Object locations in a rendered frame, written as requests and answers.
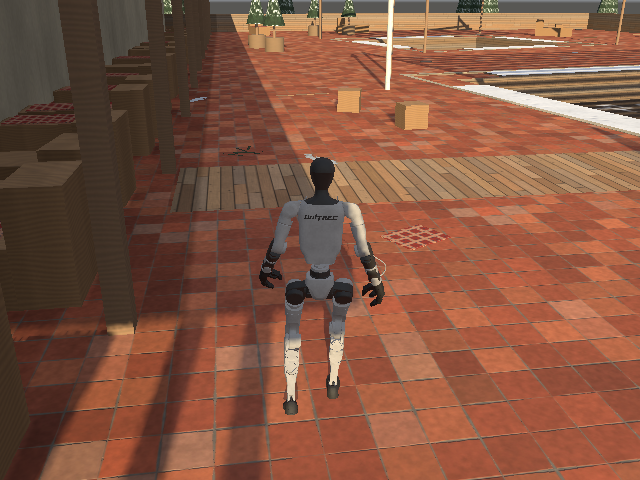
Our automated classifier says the robot right foot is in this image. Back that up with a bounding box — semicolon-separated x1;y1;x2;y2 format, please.
326;374;340;399

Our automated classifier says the right robot hand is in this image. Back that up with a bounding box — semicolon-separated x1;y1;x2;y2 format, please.
362;281;385;307

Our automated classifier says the left robot hand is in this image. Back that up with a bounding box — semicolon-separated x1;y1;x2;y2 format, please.
259;269;282;289

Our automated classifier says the right robot upper arm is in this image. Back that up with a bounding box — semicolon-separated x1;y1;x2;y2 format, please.
342;201;370;258

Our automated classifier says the left robot forearm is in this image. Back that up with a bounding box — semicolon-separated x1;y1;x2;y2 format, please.
261;238;281;273

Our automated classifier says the left robot upper arm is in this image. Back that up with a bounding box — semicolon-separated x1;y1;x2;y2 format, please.
271;200;301;254

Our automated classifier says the robot left shin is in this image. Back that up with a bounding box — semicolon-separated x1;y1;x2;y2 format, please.
284;333;299;402

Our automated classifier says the right robot forearm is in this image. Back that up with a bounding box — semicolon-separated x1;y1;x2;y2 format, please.
360;242;382;286

